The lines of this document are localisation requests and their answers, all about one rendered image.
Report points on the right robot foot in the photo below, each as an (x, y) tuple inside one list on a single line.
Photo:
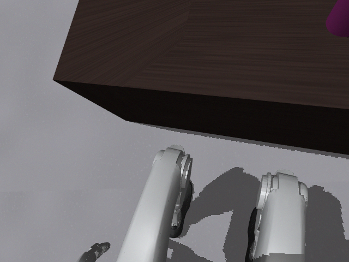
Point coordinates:
[(251, 235)]

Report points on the bottle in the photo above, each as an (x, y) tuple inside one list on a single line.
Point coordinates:
[(338, 20)]

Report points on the left robot hand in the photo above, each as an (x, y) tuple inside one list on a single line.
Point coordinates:
[(94, 252)]

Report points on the left robot foot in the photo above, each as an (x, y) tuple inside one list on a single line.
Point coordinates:
[(177, 230)]

